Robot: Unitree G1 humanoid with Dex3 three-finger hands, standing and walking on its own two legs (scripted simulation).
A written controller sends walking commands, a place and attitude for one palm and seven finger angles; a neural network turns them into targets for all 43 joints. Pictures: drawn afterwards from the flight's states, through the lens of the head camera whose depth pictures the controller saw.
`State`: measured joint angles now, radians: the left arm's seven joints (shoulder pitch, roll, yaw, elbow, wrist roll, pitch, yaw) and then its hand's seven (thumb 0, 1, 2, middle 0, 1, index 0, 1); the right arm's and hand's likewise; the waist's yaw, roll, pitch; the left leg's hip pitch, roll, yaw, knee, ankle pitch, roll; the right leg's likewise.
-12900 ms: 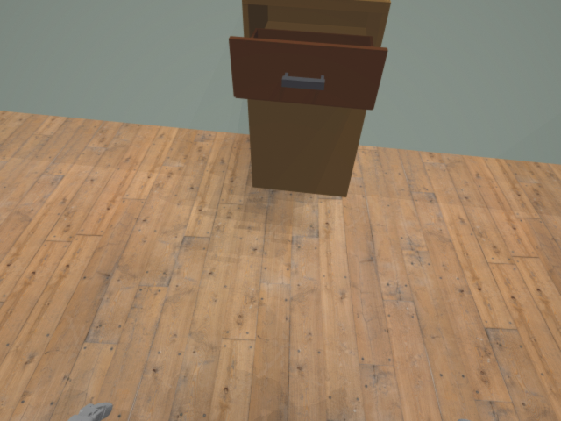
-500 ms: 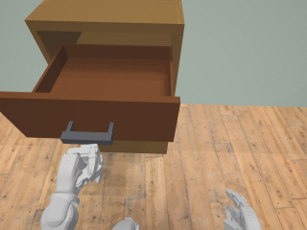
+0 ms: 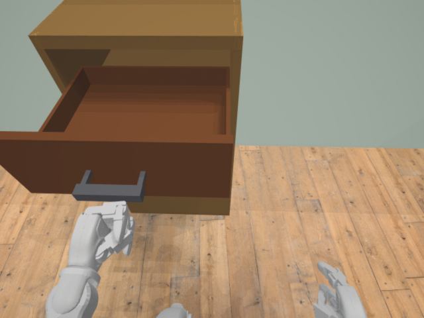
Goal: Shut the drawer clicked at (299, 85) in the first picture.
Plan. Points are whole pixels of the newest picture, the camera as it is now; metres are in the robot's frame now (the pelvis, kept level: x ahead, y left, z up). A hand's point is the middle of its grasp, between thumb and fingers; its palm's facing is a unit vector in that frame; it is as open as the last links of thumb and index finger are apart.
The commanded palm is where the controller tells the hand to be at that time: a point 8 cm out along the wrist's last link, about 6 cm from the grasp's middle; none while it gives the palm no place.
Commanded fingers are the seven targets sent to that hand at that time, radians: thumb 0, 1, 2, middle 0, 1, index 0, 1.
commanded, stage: push the drawer shut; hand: left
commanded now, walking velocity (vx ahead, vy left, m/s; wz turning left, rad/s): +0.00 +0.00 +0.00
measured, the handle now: (112, 184) +0.35 +0.20 +0.06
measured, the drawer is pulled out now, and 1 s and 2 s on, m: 0.29 0.18 0.08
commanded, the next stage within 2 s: none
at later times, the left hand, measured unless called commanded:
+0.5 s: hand (126, 206) +0.31 +0.17 +0.05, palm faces -0.04 -1.00 -0.05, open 2.7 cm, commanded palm +0.31 +0.22 +0.07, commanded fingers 0.00 0.90 0.90 -1.40 -1.60 -1.40 -1.60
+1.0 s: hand (137, 172) +0.39 +0.16 +0.05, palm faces -0.03 -1.00 -0.04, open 2.7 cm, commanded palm +0.38 +0.21 +0.07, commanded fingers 0.00 0.90 0.90 -1.40 -1.60 -1.40 -1.60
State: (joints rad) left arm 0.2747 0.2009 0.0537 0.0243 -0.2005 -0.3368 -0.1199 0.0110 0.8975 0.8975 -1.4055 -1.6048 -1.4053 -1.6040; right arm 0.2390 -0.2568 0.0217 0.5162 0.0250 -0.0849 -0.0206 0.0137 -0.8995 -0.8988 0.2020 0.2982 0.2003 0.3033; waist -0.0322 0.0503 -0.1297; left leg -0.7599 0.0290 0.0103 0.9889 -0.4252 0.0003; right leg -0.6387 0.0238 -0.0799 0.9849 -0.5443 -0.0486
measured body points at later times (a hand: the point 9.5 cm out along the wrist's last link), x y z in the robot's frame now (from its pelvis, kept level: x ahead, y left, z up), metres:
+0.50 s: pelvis -0.01 +0.01 +0.00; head +0.05 +0.00 +0.45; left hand +0.30 +0.22 +0.06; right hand +0.14 -0.24 -0.10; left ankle +0.04 +0.12 -0.68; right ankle -0.03 -0.09 -0.68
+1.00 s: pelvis -0.02 +0.03 +0.00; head +0.05 +0.04 +0.44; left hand +0.38 +0.22 +0.06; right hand +0.07 -0.23 -0.11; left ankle +0.04 +0.12 -0.68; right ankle -0.03 -0.09 -0.68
